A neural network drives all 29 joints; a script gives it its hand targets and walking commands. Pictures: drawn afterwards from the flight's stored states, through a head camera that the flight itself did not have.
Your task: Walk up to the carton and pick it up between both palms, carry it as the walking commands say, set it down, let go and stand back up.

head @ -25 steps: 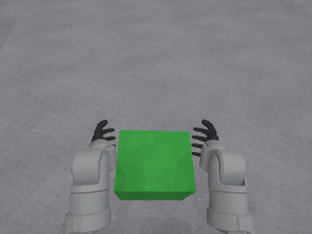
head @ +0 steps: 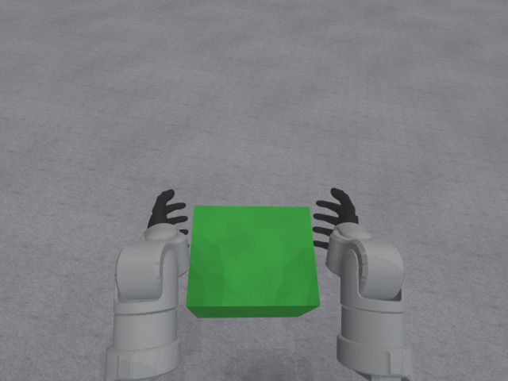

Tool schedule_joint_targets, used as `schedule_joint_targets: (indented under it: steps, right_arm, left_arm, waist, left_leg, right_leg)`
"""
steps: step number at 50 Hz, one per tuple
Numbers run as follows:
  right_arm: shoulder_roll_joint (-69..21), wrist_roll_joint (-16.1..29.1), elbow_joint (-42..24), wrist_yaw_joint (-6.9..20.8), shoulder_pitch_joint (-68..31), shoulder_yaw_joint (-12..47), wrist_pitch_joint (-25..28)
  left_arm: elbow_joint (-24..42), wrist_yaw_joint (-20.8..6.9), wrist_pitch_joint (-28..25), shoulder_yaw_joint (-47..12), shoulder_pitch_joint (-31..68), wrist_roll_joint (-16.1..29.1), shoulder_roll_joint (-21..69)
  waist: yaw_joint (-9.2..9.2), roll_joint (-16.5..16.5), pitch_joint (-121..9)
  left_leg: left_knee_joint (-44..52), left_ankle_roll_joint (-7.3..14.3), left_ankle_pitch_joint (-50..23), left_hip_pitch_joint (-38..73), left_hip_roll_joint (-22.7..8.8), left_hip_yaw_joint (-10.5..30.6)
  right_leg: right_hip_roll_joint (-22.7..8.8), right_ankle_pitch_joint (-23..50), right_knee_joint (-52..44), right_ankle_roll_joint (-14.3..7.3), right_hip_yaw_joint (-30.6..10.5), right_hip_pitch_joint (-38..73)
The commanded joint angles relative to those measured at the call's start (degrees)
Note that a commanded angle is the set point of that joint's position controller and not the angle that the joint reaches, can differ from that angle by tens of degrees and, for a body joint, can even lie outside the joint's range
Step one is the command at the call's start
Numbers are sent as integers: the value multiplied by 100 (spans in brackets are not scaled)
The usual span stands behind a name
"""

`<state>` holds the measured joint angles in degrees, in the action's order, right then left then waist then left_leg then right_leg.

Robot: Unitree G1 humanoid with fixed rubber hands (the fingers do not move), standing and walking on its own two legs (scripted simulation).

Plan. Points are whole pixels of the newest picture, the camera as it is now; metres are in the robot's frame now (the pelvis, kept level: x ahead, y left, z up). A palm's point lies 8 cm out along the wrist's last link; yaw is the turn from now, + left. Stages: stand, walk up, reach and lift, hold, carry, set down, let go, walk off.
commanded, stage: carry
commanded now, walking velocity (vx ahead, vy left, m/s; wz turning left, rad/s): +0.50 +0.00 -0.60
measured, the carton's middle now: (250, 265) +0.33 +0.01 -0.01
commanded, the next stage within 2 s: none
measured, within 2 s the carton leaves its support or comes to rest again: neither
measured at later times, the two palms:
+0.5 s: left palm (249, 98) +0.68 +0.03 +0.09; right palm (366, 123) +0.60 -0.22 +0.10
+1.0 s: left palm (340, 59) +0.94 -0.23 +0.08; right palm (431, 92) +0.79 -0.44 +0.08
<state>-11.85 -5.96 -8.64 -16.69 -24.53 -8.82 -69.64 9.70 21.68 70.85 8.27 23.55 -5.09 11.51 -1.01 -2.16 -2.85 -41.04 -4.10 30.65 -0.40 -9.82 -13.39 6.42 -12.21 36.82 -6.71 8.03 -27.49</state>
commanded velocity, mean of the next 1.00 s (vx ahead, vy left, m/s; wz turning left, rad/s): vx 0.50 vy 0.00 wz -0.60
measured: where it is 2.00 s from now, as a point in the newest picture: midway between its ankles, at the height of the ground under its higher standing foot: (358, 217)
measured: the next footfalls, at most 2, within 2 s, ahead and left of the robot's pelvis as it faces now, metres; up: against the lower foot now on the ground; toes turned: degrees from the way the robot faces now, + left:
left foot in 0.32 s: +0.47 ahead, +0.11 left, +0.00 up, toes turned -14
right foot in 0.66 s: +0.40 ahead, -0.12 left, +0.00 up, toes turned -24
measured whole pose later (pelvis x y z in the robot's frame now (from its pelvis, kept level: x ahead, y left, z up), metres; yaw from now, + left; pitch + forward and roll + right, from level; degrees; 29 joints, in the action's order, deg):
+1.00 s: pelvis +0.61 -0.14 +0.01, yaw -38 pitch +9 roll +1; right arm -11.6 -6.0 -7.5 -17.8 -24.0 -7.5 -70.1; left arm 9.8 22.4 72.6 8.8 23.9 -5.1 11.6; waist -0.7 1.7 -2.8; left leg -36.6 -0.7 12.3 -29.7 -1.9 -9.3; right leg 5.6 -29.3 35.1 -5.7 -11.8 -6.6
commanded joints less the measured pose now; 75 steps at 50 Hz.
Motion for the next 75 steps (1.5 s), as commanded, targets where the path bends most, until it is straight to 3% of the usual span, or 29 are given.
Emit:
schedule_joint_targets:
  steps: [1,7,12,13,15,19,22,26,30,32,33,34,37,41,45,46,47,48,49,51,54,58,61,62,64,65,68,71,75]
  right_arm:
    - [-5977,2444,148,2368,-3135,3421,-52]
    - [-6186,2575,-265,2245,-3311,3562,184]
    - [-6198,2626,-769,2157,-3214,3706,291]
    - [-6163,2657,-842,2166,-3247,3678,297]
    - [-5945,2615,-917,2178,-3573,3625,243]
    - [-6061,2474,-398,2209,-3008,3698,231]
    - [-6126,2382,-281,2223,-2776,3566,230]
    - [-6081,2411,-588,2227,-3302,3641,231]
    - [-5942,2279,-360,2198,-3238,3625,98]
    - [-5920,2298,-305,2192,-3414,3657,46]
    - [-6062,2356,-222,2207,-3444,3753,8]
    - [-6052,2428,-111,2217,-3472,3843,-28]
    - [-6078,2477,-270,2197,-3673,3832,-37]
    - [-6026,2520,-341,2135,-3684,3807,-23]
    - [-6031,2538,-766,2096,-3817,3822,41]
    - [-5998,2495,-732,2099,-3538,3785,56]
    - [-6019,2475,-812,2140,-3503,3706,76]
    - [-6019,2470,-730,2153,-3489,3633,63]
    - [-5926,2419,-650,2136,-3572,3495,65]
    - [-6254,2432,-700,2161,-3376,3708,176]
    - [-6314,2451,-850,2149,-3336,3840,158]
    - [-6050,2401,-946,2154,-3463,3702,94]
    - [-5879,2393,-474,2234,-3167,3616,-29]
    - [-5869,2384,-301,2252,-3114,3604,-46]
    - [-6024,2369,-258,2283,-3124,3663,-131]
    - [-6085,2530,-352,2326,-3399,3800,-110]
    - [-6199,2513,-409,2243,-3290,3772,-26]
    - [-6115,2461,-616,2186,-3286,3765,38]
    - [-6016,2464,-1031,2110,-3332,3861,196]
  left_arm:
    - [102,-2778,-25,-3839,3530,2293,6008]
    - [610,-2791,-183,-3862,3963,2613,6149]
    - [1095,-2764,-240,-3905,3790,2619,6056]
    - [1097,-2747,-232,-3892,3701,2577,6018]
    - [781,-2732,-132,-3840,3461,2423,6052]
    - [487,-2805,-134,-3941,3349,2346,6004]
    - [758,-2820,-163,-4018,3667,2447,6007]
    - [733,-2855,-161,-4036,3819,2580,6123]
    - [492,-2908,-12,-3977,3704,2598,6164]
    - [507,-2913,12,-4016,3730,2663,6100]
    - [612,-2897,-8,-4019,3897,2609,5995]
    - [452,-2903,24,-3978,3830,2580,5978]
    - [392,-2925,34,-3811,3749,2476,5966]
    - [553,-2921,18,-3728,3907,2584,5910]
    - [935,-2864,-44,-3771,4190,2642,6060]
    - [1086,-2825,-52,-3825,4190,2673,6065]
    - [1164,-2783,-37,-3926,4210,2682,6143]
    - [940,-2780,-7,-3870,3954,2656,6232]
    - [678,-2782,28,-3809,3910,2580,6127]
    - [812,-2799,-83,-3883,3734,2504,6166]
    - [848,-2785,-147,-3725,3769,2530,6096]
    - [695,-2739,-104,-3857,3762,2638,6170]
    - [540,-2723,-41,-3861,3413,2498,6077]
    - [691,-2734,-68,-3877,3530,2471,6054]
    - [570,-2762,-27,-3911,3558,2486,6015]
    - [574,-2734,-65,-3899,3675,2400,5996]
    - [769,-2774,-34,-3776,3803,2469,5930]
    - [716,-2801,-44,-3734,3751,2607,6051]
    - [1047,-2815,-123,-3821,3722,2677,6096]
  waist:
    - [-91,774,-2859]
    - [-2,442,-2679]
    - [227,1038,-3200]
    - [389,637,-3491]
    - [248,-1773,-4068]
    - [326,-1271,-3522]
    - [339,-1170,-3342]
    - [359,-1091,-2872]
    - [182,-1349,-2702]
    - [-27,330,-3036]
    - [26,1374,-3119]
    - [-55,1109,-2903]
    - [-46,802,-2494]
    - [-38,1218,-2580]
    - [148,1094,-2953]
    - [295,840,-3353]
    - [486,120,-3702]
    - [318,-1722,-4152]
    - [330,-1453,-4295]
    - [373,-623,-3491]
    - [430,-261,-2525]
    - [404,-872,-2086]
    - [117,-1652,-2692]
    - [-88,-1295,-2950]
    - [-9,1295,-3264]
    - [-73,1404,-3127]
    - [-66,829,-2620]
    - [-62,1057,-2567]
    - [65,913,-3046]
  left_leg:
    - [-4351,-110,616,-5185,943,1319]
    - [-1327,111,-172,-5533,481,1605]
    - [1960,-104,-3426,-591,992,566]
    - [2018,43,-3601,686,601,767]
    - [1855,995,-5729,2993,-1501,3713]
    - [1519,1038,-5759,2489,-1411,2928]
    - [1968,1062,-4364,1827,-1501,2610]
    - [1938,994,-4320,1840,-1480,1854]
    - [1026,415,-3646,1213,-953,550]
    - [-702,-202,-2878,-1447,-139,169]
    - [-1535,-393,-71,-3262,507,267]
    - [-1418,-309,528,-4066,766,532]
    - [-1646,-101,523,-5360,765,841]
    - [-1214,64,-19,-5843,812,1035]
    - [1561,183,-2018,-2317,1017,824]
    - [2128,138,-3097,-403,1047,555]
    - [2284,471,-4306,1913,166,1467]
    - [1622,1219,-7848,4051,-1488,3508]
    - [1130,1518,-8922,4923,-1648,3503]
    - [973,1122,-8480,4024,-1573,2695]
    - [1352,1125,-6931,3274,-1399,2131]
    - [1379,758,-7410,3038,-1351,1117]
    - [33,190,-8949,1777,-583,-345]
    - [-1079,-72,-8192,411,-337,-429]
    - [-3092,-294,-201,-3204,991,87]
    - [-3323,-215,315,-4166,1222,572]
    - [-3564,232,609,-6320,832,1003]
    - [-2490,362,233,-6655,792,1036]
    - [1361,244,-2891,-3073,1283,340]
  right_leg:
    - [-2262,6270,-934,-1879,-4399,6379]
    - [-1891,4823,-1159,-878,-3088,5895]
    - [-767,4286,-69,-74,-1060,2887]
    - [-521,3164,568,9,-934,1886]
    - [277,-1550,2303,306,-1109,-488]
    - [-358,-1976,1633,335,-1128,-581]
    - [-535,-1738,1026,402,-965,-294]
    - [-662,-1311,30,454,-813,-396]
    - [-438,296,-1937,320,-507,864]
    - [-1244,2292,-1769,-185,-2582,3562]
    - [-2027,5115,-1258,-627,-3919,5030]
    - [-1935,6144,-898,-866,-3600,5579]
    - [-1915,6916,-695,-846,-3508,6210]
    - [-1861,6784,-723,-798,-3481,6685]
    - [-1024,6722,-213,-202,-2053,4355]
    - [-675,6448,560,-13,-1703,3338]
    - [-391,3553,1675,194,-1471,1420]
    - [393,-1389,2915,342,-1386,-794]
    - [200,-2194,3172,312,-1173,-1595]
    - [-417,-1612,2693,292,-1203,-1725]
    - [-778,-1409,1562,275,-962,-2011]
    - [-744,-638,-199,372,-609,-1599]
    - [107,956,-1450,176,-37,1214]
    - [-146,2008,-1607,-7,-703,2775]
    - [-2018,9326,-533,-1307,-3440,5953]
    - [-2230,10354,-448,-1518,-3643,6494]
    - [-2338,9343,-493,-1035,-3265,7118]
    - [-2123,8327,-418,-782,-2956,6999]
    - [-1080,7721,-110,-64,-1260,4676]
